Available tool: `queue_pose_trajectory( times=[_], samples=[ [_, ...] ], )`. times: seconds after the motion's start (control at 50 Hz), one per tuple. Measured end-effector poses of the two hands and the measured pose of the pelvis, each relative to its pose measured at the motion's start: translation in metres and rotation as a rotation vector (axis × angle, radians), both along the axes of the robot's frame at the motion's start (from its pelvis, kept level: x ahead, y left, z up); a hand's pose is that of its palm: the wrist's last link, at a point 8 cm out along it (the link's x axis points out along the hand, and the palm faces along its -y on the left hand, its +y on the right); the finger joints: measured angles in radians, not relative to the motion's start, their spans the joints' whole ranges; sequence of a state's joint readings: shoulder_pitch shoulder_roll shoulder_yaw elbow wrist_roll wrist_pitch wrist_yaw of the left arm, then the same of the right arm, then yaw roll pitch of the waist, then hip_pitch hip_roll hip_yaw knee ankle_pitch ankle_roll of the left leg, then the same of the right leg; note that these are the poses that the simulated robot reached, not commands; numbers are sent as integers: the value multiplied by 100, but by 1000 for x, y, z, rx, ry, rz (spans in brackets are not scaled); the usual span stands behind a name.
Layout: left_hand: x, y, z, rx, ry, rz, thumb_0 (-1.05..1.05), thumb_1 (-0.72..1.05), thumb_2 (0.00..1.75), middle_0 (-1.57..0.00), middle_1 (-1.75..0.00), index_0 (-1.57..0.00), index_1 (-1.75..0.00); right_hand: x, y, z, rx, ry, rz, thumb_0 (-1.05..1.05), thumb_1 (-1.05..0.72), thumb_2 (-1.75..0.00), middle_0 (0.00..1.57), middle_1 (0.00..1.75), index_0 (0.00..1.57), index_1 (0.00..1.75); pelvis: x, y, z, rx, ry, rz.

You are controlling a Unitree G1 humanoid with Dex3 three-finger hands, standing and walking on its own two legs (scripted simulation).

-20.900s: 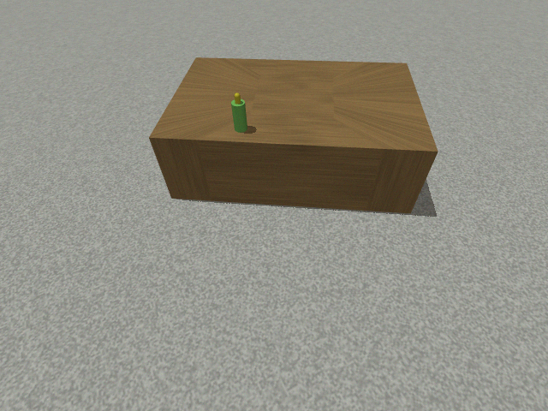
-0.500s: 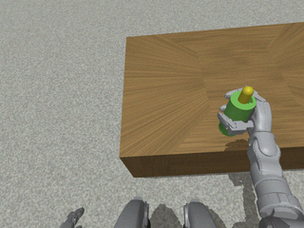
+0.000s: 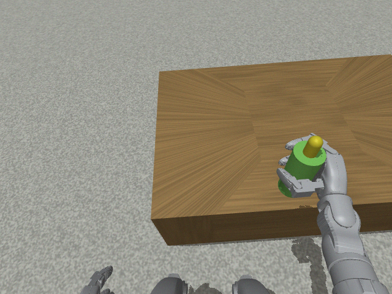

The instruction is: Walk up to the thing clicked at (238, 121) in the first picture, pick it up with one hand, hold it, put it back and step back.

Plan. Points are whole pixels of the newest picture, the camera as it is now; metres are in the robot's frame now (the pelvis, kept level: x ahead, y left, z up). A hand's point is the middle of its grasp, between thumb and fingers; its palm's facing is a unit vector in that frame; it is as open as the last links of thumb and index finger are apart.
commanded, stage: lift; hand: right
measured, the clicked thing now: (302, 165) +0.36 -0.18 +0.05
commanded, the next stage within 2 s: hold in 0.32 s
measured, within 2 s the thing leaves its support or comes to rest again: neither
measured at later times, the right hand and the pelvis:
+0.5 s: hand (301, 167) +0.35 -0.17 +0.06, palm faces +0.07 +1.00 +0.00, open 8.1 cm; pelvis +0.01 +0.00 +0.02, yaw +0 degrees
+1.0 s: hand (306, 168) +0.34 -0.17 +0.08, palm faces +0.08 +1.00 +0.00, open 8.1 cm; pelvis +0.01 +0.00 +0.02, yaw +0 degrees
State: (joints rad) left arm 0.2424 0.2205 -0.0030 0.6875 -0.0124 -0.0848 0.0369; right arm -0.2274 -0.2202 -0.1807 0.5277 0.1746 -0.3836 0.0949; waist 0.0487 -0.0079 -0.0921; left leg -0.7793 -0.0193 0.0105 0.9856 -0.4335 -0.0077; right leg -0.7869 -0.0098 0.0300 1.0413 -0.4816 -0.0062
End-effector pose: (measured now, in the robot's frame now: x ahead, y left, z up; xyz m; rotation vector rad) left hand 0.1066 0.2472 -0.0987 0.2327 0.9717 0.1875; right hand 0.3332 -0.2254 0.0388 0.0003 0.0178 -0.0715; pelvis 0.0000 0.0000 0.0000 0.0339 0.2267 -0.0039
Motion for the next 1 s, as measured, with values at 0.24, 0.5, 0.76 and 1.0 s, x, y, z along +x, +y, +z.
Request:
queue_pose_trajectory(
  times=[0.24,0.5,0.76,1.0],
  samples=[
    [9,-2,11,0,-25,-2,1,91,89,-18,-29,-19,-29,-4,0,15,0,-12,3,-2,16,-113,86,106,84,106,5,-1,9,-4,-30,1],
    [17,-2,19,-1,-47,-6,1,91,89,-19,-30,-19,-30,-10,0,24,4,-10,-2,-2,16,-113,86,106,84,106,10,0,16,-7,-57,0],
    [21,-5,25,-6,-63,-9,1,91,90,-19,-30,-20,-30,-18,0,30,0,-9,0,-2,16,-113,86,106,84,106,10,-1,21,-7,-78,0],
    [24,-7,29,-11,-77,-16,1,91,90,-20,-31,-20,-30,-21,-1,39,-4,-18,-4,-2,16,-113,86,106,84,106,10,-1,24,-8,-94,-2]
  ],
)
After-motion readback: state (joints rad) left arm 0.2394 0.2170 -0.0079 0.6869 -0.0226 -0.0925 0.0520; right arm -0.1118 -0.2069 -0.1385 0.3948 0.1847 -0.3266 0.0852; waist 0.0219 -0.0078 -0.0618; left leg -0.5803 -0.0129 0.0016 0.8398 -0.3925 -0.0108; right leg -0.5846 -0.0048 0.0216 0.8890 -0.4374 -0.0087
